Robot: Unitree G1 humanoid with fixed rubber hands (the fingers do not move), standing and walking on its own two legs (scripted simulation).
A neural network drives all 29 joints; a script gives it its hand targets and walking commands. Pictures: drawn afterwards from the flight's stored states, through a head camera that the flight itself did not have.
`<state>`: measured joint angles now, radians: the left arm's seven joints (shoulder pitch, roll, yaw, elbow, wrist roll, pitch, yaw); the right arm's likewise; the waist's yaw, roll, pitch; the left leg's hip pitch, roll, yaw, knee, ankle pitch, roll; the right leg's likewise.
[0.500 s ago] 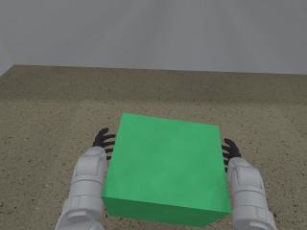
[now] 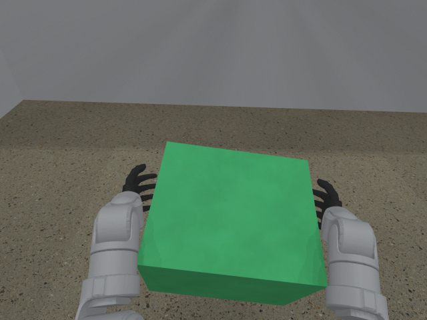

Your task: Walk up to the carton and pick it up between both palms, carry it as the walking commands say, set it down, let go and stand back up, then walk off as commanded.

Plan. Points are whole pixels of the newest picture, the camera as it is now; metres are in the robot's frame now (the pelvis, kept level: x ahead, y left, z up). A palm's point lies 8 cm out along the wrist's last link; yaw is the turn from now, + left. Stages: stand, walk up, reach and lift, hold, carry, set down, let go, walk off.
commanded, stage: carry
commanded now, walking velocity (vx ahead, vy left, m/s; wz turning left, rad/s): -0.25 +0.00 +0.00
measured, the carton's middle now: (227, 226) +0.31 -0.01 +0.02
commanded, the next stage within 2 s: none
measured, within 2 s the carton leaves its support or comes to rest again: neither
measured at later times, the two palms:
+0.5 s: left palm (94, 264) +0.19 +0.21 +0.07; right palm (327, 276) +0.18 -0.17 +0.08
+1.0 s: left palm out of the picture +0.03 +0.21 +0.06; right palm out of the picture +0.02 -0.16 +0.06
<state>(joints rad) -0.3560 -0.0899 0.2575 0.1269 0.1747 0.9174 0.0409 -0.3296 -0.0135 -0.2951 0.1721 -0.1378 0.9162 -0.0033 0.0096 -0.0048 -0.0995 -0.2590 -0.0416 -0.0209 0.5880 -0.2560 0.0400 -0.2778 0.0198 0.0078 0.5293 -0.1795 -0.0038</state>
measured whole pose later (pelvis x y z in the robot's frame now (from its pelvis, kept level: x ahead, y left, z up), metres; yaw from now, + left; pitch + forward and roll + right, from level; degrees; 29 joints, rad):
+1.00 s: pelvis -0.24 +0.04 -0.03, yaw +1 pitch -1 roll -4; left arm -0.24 -0.14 0.24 -0.25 0.15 1.20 0.05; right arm -0.19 0.03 -0.28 -0.25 -0.11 1.21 -0.03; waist -0.02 0.02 -0.04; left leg -0.55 -0.02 -0.02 0.85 -0.26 0.01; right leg -0.43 0.00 0.00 0.75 -0.31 0.03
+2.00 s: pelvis -0.72 +0.12 -0.03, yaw +1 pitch -5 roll -4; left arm -0.21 -0.11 0.21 -0.29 0.14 1.20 0.04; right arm -0.20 0.04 -0.27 -0.26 -0.11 1.21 -0.03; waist 0.06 0.07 0.04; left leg -0.70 -0.03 0.04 0.90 -0.31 -0.12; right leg -0.31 0.00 -0.10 0.75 -0.35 0.02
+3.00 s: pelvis -1.23 +0.31 -0.02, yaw +1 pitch -2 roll -5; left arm -0.22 -0.07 0.20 -0.38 0.13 1.22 0.07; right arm -0.24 0.09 -0.27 -0.30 -0.10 1.17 -0.05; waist 0.05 0.01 0.05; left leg -0.58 -0.04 0.02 0.50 -0.05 -0.20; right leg -0.24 0.01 -0.08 0.61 -0.43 0.05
